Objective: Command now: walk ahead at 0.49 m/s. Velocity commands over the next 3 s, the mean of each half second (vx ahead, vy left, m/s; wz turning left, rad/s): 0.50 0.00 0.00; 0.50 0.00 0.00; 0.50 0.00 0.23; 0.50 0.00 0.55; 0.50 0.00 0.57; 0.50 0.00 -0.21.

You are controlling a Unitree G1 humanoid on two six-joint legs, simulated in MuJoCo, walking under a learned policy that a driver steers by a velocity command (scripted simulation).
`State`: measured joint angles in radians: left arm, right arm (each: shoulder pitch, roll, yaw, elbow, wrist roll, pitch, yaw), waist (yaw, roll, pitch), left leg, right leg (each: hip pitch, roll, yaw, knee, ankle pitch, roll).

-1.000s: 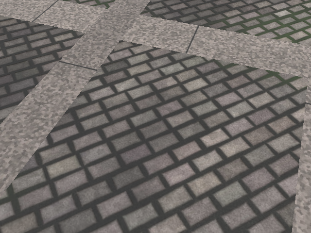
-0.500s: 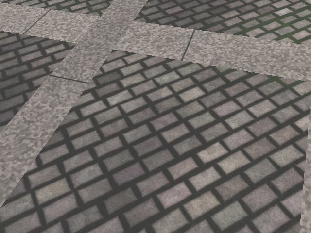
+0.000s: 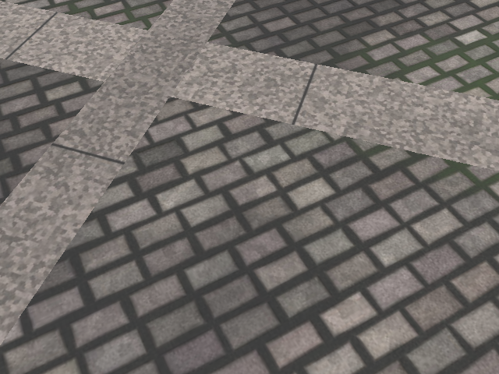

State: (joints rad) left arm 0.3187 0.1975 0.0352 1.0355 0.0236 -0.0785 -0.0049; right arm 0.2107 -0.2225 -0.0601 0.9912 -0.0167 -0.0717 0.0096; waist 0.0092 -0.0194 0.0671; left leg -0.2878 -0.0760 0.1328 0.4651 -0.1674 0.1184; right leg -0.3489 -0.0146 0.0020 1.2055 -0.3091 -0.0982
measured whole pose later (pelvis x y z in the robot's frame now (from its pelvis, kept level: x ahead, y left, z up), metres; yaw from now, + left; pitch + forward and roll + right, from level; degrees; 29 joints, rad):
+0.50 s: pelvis +0.29 -0.04 -0.01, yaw +1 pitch +0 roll +0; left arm 0.11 0.20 0.05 0.92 0.03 -0.08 -0.01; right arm 0.40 -0.19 -0.04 1.05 0.00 -0.08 -0.01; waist -0.03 0.01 0.07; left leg -0.20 -0.03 0.01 1.10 -0.40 0.09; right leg -0.38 0.04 -0.12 0.53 -0.17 -0.10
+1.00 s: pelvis +0.57 -0.01 -0.01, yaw +1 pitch +1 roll -1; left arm 0.46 0.18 0.03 1.08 0.01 -0.08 0.01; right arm 0.02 -0.19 -0.04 0.87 -0.04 -0.08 0.01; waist 0.04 -0.01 0.06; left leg -0.45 -0.01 0.11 0.55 -0.11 0.11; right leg 0.01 0.03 -0.06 0.63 -0.48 -0.06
